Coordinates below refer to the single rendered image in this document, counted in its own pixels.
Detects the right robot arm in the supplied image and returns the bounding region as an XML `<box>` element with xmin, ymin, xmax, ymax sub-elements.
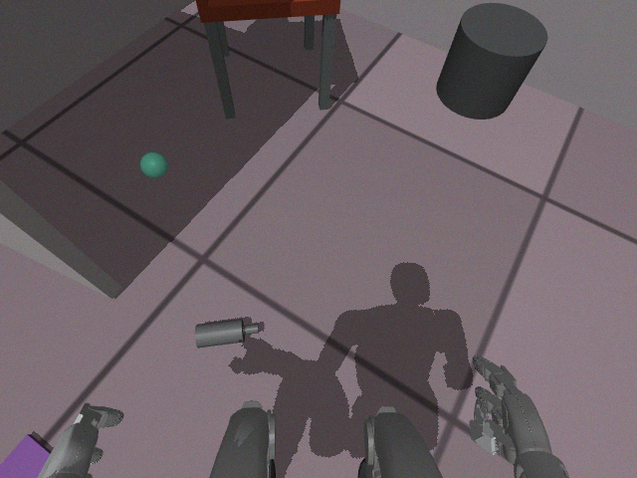
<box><xmin>514</xmin><ymin>451</ymin><xmax>569</xmax><ymax>478</ymax></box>

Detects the chair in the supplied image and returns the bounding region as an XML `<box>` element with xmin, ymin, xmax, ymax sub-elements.
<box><xmin>196</xmin><ymin>0</ymin><xmax>340</xmax><ymax>119</ymax></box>

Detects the left robot hand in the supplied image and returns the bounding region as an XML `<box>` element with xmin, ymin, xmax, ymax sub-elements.
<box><xmin>37</xmin><ymin>403</ymin><xmax>124</xmax><ymax>478</ymax></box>

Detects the right robot hand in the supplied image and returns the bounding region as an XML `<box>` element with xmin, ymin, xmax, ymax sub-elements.
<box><xmin>469</xmin><ymin>356</ymin><xmax>552</xmax><ymax>465</ymax></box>

